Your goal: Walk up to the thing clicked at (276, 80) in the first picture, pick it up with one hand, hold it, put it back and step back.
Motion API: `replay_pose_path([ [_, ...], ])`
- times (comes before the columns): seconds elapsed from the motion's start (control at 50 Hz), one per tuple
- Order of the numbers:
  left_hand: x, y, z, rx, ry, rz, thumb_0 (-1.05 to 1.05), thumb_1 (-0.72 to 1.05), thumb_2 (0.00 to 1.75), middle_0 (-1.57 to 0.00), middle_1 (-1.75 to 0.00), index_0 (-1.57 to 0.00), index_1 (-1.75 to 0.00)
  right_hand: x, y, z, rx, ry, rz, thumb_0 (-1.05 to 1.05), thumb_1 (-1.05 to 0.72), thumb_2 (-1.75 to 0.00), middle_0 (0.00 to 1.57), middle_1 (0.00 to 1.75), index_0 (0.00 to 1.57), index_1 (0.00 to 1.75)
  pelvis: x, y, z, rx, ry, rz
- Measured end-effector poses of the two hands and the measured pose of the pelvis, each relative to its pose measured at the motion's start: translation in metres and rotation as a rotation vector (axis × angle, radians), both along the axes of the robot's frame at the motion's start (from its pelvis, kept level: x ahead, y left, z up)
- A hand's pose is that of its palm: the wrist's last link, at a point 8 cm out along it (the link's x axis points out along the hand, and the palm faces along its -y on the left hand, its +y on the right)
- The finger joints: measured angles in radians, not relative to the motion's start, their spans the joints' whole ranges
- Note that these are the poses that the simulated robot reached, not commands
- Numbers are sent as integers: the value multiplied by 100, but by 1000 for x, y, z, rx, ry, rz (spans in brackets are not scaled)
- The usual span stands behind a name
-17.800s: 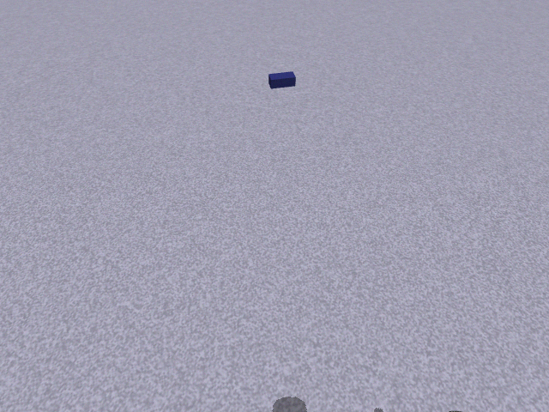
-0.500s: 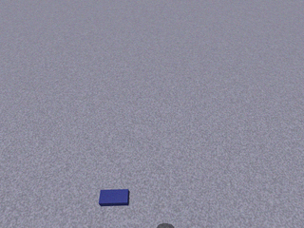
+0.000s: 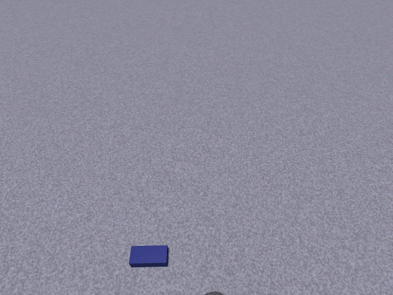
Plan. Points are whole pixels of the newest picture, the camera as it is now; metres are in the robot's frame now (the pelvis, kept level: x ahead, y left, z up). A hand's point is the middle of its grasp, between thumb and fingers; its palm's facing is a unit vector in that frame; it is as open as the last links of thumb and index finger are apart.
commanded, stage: stand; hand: left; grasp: from above
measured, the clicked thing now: (149, 256) +0.40 +0.22 -0.75
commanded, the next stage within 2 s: rise first in 0.80 s
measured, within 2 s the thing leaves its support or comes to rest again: neither
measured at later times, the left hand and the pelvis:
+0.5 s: hand out of the picture +0.06 +0.26 -0.16, palm faces -0.03 -0.94 -0.34, open 7.4 cm; pelvis +0.00 +0.00 +0.00, yaw +0 degrees
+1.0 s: hand out of the picture +0.09 +0.25 -0.16, palm faces +0.06 -0.94 -0.33, open 7.5 cm; pelvis -0.01 +0.00 -0.01, yaw +2 degrees
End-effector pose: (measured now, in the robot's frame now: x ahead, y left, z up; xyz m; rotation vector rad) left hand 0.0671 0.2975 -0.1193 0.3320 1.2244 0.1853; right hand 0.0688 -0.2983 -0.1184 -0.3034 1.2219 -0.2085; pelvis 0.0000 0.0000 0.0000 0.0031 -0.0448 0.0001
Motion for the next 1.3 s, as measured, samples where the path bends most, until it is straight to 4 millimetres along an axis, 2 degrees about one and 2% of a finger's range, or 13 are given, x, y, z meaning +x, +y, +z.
replay_pose_path([
  [0.3,-7,1,-2,-4,16,10,1,90,90,-20,-30,-20,-30,-4,1,0,-4,18,3,1,-91,-89,20,30,20,30,0,2,0,-1,2,6],
  [0.92,-7,3,0,-1,10,23,1,90,90,-20,-30,-20,-31,6,4,-1,1,2,22,1,-91,-89,20,30,20,30,2,2,0,0,3,16],
  [0.96,1,1,0,-4,-42,50,1,89,90,-20,-32,-20,-33,10,6,0,-1,-44,26,1,-92,-90,20,30,20,30,-1,1,-2,-2,29,28],
  [1.08,47,0,-10,-22,-128,50,1,70,93,-16,-55,-16,-55,16,25,-5,24,-129,62,1,-92,-90,20,30,20,30,-14,-5,-14,-11,117,49],
  [1.14,60,2,-13,-8,-141,2,1,53,95,-12,-71,-12,-71,16,32,-10,42,-156,53,1,-92,-90,20,30,20,30,-15,-6,-20,-13,148,46],
  [1.2,62,3,-15,12,-122,-28,1,33,97,-8,-85,-9,-84,16,38,-13,60,-176,40,1,-91,-90,20,30,20,30,-13,-5,-25,-15,168,48],
  [1.3,52,6,-28,41,-67,-41,0,-2,99,-5,-98,-6,-98,25,41,-22,70,-220,58,1,-90,-89,20,30,20,31,-13,-4,-37,-21,210,50],
])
